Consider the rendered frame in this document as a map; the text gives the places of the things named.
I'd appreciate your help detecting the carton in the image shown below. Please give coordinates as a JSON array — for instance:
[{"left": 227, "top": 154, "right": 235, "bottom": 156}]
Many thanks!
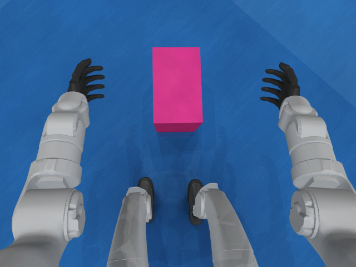
[{"left": 152, "top": 47, "right": 203, "bottom": 132}]

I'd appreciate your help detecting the left robot upper arm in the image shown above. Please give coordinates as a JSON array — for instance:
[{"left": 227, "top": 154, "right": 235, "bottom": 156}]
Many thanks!
[{"left": 0, "top": 188, "right": 85, "bottom": 267}]

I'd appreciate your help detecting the left robot hand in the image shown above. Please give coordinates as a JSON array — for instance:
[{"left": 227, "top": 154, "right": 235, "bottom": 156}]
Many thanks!
[{"left": 68, "top": 58, "right": 105, "bottom": 103}]

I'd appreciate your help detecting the right robot forearm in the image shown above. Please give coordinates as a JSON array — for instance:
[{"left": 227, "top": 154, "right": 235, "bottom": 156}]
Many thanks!
[{"left": 278, "top": 96, "right": 356, "bottom": 194}]

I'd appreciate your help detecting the right robot hand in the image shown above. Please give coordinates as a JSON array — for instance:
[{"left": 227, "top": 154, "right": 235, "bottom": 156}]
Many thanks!
[{"left": 260, "top": 62, "right": 300, "bottom": 110}]

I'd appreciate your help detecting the left robot forearm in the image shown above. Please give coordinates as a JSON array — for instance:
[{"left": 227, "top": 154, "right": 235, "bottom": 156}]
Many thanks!
[{"left": 12, "top": 91, "right": 90, "bottom": 239}]

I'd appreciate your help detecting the right robot upper arm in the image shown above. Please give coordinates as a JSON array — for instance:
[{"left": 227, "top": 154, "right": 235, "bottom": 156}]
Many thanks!
[{"left": 289, "top": 187, "right": 356, "bottom": 267}]

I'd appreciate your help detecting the right robot thigh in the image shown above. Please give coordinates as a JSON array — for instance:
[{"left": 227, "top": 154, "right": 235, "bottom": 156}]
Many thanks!
[{"left": 197, "top": 189, "right": 259, "bottom": 267}]

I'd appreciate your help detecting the right robot foot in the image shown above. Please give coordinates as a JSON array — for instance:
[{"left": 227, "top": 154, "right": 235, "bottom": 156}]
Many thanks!
[{"left": 187, "top": 179, "right": 203, "bottom": 225}]

